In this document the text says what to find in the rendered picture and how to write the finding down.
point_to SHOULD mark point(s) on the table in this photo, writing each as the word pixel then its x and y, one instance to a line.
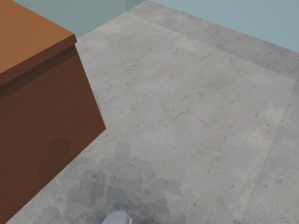
pixel 48 113

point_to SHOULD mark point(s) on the left robot thigh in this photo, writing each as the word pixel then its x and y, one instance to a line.
pixel 118 217

